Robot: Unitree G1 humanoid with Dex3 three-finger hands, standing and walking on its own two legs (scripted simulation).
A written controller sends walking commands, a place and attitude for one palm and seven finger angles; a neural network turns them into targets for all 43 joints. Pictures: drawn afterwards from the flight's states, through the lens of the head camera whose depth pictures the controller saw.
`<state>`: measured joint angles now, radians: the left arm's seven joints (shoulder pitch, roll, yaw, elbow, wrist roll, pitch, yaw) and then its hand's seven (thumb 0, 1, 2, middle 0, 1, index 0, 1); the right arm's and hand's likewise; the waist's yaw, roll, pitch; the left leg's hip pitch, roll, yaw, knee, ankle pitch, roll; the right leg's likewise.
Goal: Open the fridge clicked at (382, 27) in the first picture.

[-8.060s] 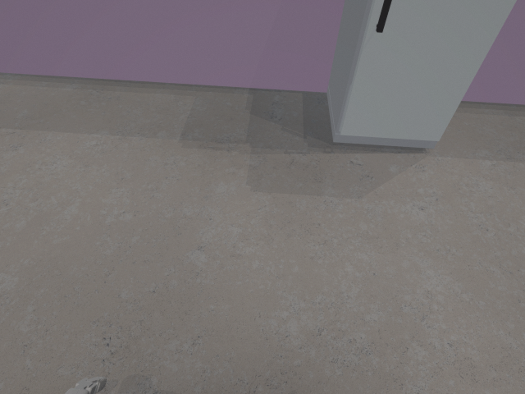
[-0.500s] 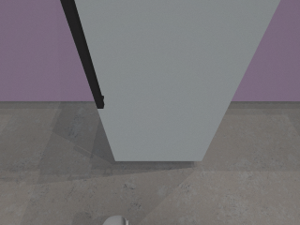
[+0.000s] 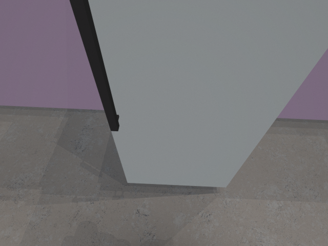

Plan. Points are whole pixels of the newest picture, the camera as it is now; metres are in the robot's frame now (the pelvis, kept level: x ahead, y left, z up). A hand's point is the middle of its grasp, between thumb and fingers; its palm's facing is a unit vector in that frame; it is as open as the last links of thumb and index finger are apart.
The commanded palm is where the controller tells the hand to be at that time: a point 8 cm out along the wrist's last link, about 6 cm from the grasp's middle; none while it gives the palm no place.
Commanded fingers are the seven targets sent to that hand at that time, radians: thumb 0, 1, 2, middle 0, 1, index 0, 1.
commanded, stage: come to a stop and stand still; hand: left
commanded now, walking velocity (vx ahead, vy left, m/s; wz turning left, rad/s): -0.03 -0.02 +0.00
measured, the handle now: (102, 73) +0.49 +0.21 +0.14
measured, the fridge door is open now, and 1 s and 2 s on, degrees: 0 0 0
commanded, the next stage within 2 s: look again from close up in 1.38 s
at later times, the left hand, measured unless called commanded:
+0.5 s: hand out of the picture +0.00 +0.12 -0.17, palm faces +0.10 -0.98 -0.20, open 7.2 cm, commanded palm none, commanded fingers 0.00 0.90 0.90 -0.20 -0.30 -0.20 -0.30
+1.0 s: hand out of the picture -0.08 +0.10 -0.18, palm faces +0.06 -0.99 -0.16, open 7.4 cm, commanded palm none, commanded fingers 0.00 0.90 0.90 -0.20 -0.30 -0.20 -0.30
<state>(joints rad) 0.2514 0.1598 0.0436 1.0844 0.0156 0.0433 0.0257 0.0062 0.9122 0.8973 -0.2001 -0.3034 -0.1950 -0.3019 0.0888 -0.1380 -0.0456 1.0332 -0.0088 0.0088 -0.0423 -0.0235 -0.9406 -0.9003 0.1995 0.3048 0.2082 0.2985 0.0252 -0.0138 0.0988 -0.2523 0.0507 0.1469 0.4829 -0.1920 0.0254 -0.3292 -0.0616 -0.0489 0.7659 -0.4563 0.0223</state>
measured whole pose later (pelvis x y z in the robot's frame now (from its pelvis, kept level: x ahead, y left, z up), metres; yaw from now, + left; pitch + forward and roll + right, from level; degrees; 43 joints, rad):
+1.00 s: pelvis -0.06 -0.05 +0.00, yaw +1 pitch -1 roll +0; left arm 0.32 0.10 0.00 1.14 0.01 -0.02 0.04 0.01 0.91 0.90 -0.20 -0.30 -0.20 -0.30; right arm 0.37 -0.13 -0.01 1.11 -0.01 0.00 -0.03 0.00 -0.91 -0.90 0.19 0.30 0.20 0.30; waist 0.00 0.01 0.03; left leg -0.18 0.03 0.06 0.50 -0.29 -0.01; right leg -0.30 0.00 -0.10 0.44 -0.13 -0.05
